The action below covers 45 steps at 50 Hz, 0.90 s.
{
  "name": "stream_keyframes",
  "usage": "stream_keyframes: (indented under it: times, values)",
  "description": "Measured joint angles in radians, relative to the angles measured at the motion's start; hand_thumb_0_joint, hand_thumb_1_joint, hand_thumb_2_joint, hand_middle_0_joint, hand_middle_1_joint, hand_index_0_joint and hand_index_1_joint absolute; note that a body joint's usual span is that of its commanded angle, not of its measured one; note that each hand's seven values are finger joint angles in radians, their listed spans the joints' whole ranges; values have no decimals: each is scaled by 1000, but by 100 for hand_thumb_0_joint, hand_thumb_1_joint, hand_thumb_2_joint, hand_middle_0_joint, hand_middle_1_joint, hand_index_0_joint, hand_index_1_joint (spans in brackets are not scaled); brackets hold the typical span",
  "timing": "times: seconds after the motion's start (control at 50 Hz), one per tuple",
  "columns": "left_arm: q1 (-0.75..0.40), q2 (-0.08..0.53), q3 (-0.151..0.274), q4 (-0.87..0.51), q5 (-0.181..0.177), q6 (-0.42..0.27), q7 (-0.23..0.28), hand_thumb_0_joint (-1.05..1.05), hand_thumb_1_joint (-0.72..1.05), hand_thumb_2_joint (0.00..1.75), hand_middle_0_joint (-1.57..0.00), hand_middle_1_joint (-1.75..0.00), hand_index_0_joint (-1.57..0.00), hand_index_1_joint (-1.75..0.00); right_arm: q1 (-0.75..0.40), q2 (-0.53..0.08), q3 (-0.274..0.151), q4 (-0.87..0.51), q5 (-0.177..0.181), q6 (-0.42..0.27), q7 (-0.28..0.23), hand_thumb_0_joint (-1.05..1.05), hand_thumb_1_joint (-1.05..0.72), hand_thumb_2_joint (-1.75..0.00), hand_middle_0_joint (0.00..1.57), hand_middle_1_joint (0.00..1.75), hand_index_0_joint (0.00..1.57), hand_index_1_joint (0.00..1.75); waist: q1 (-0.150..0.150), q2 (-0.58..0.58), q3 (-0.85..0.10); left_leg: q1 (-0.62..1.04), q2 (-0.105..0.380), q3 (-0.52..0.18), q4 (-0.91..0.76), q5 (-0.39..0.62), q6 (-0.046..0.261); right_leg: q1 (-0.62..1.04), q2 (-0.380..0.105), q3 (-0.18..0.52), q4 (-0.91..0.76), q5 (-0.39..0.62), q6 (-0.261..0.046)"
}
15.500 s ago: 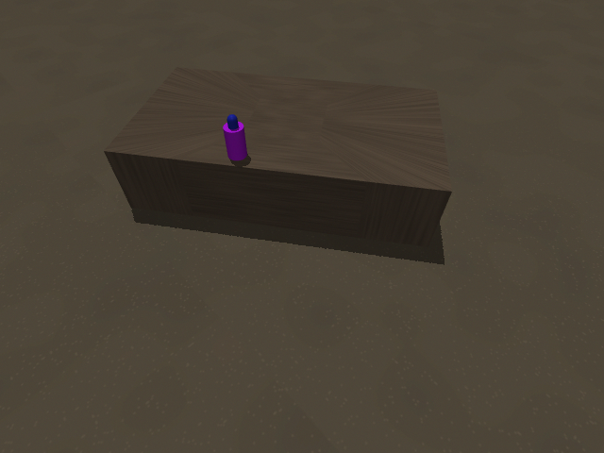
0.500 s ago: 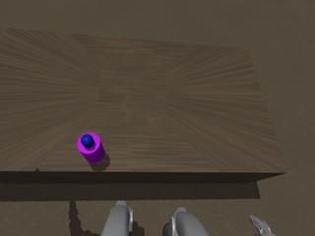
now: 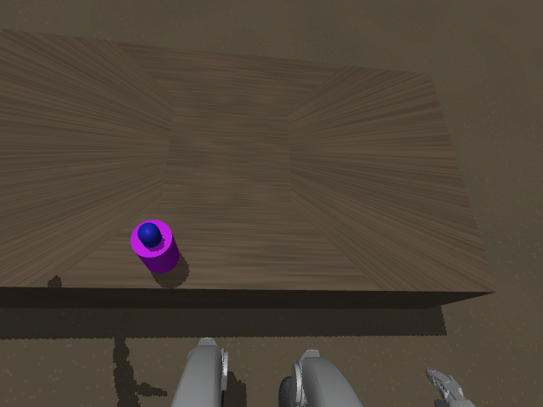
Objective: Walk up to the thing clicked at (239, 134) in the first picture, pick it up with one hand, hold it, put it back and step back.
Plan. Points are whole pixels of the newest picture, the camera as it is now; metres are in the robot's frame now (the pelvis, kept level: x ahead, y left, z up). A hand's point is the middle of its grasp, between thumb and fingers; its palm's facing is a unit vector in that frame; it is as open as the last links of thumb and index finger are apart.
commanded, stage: go down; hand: left
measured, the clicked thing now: (155, 244) +0.41 +0.22 -0.26
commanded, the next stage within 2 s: none
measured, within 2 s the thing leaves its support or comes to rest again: neither
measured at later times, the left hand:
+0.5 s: hand out of the picture +0.33 +0.42 +0.00, palm faces +0.26 -0.96 -0.09, open 17.5 cm
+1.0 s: hand out of the picture +0.34 +0.42 +0.00, palm faces +0.24 -0.97 -0.06, open 17.4 cm
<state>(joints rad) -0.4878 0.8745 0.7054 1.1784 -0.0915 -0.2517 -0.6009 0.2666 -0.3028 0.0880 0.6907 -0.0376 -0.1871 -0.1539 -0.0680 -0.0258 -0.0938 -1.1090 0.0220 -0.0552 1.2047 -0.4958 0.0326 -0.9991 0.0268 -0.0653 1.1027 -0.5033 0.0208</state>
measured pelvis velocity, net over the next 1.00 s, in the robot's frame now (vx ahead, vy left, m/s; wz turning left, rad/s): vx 0.00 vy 0.00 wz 0.00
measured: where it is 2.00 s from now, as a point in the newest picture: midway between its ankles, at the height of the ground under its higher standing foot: outside the picture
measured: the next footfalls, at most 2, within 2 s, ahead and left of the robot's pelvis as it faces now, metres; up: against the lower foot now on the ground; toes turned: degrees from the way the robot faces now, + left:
none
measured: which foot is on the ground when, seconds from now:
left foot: down 0.00-1.00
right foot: down 0.00-1.00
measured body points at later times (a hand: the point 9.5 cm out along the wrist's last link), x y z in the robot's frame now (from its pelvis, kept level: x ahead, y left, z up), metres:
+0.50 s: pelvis +0.00 +0.00 +0.00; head +0.14 +0.06 +0.42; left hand +0.31 +0.47 +0.01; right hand +0.11 -0.28 -0.09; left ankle +0.03 +0.09 -0.64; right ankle +0.01 -0.14 -0.64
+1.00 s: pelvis +0.00 +0.00 -0.01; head +0.15 +0.06 +0.41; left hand +0.32 +0.47 +0.01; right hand +0.11 -0.27 -0.10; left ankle +0.03 +0.09 -0.64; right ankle +0.01 -0.14 -0.64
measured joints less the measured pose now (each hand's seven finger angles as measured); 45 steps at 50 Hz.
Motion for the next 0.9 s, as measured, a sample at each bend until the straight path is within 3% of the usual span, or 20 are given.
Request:
stream_keyframes:
  times: [0.9]
  values:
    - [-2, 2, 43, -36, -55, -33, -55, -1, -50, 8, -6, -2, -2, -4, -20, 0, 13, 0, 2, 4, -4, 0, -90, -90, 21, 31, 20, 30, -1, -3, -5, -63, -4, -12, 54, -14, -3, -59, -2, -11, 55, -20, -2]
